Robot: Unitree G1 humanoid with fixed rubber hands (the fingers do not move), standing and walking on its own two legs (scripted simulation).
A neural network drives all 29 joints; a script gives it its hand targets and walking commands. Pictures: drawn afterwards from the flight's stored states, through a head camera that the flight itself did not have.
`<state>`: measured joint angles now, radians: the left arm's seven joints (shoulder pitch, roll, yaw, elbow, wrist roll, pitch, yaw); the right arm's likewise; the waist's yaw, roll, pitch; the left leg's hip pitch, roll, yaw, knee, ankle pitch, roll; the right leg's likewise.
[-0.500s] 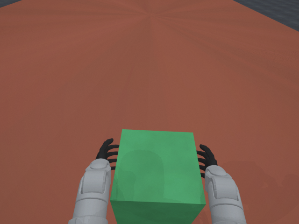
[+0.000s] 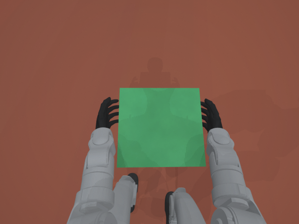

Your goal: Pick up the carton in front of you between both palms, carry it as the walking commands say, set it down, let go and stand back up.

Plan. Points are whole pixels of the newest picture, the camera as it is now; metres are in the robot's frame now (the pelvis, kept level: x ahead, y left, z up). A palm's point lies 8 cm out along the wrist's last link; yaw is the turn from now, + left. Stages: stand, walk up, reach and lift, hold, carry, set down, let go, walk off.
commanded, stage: set down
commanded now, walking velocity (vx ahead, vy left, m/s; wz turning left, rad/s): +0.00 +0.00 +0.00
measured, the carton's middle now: (157, 132) +0.37 +0.01 -0.16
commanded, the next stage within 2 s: none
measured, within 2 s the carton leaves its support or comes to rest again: neither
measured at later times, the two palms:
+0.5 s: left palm (114, 124) +0.40 +0.17 -0.21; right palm (197, 120) +0.45 -0.13 -0.22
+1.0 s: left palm (121, 127) +0.43 +0.16 -0.37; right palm (187, 119) +0.50 -0.13 -0.37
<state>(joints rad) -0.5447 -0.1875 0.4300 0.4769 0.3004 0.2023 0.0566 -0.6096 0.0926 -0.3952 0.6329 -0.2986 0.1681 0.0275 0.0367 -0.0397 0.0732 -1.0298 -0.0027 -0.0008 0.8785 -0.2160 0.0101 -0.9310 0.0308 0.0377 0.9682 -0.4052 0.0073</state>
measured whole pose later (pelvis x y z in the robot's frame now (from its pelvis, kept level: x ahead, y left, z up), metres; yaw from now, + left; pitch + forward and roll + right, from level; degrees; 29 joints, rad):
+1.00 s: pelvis -0.04 -0.01 -0.24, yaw -2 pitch +46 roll +1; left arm -1.06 -0.09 0.58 0.55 0.19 0.28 0.14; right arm -1.28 -0.19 -0.24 0.92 -0.15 0.27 -0.01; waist 0.09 -0.04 0.01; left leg -2.19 0.00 -0.04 1.77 -0.39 -0.04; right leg -2.09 0.10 0.03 1.91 -0.63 0.01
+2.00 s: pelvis -0.05 -0.02 -0.32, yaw +1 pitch +44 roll +5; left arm -1.40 0.13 0.64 0.98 0.09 0.19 0.08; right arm -1.53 -0.30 -0.07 1.12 -0.14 0.22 0.00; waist 0.14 0.05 0.23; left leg -2.35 -0.02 -0.03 2.01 -0.42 -0.09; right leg -2.27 0.11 0.03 2.20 -0.68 -0.02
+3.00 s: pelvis -0.05 -0.01 -0.30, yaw +1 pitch +42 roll +4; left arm -1.27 0.14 0.37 0.85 -0.15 0.11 0.21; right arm -1.56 -0.50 0.10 1.08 0.11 0.18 -0.01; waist 0.15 0.02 0.24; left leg -2.27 -0.03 -0.01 1.95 -0.41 -0.06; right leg -2.18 0.07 0.04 2.13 -0.68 0.00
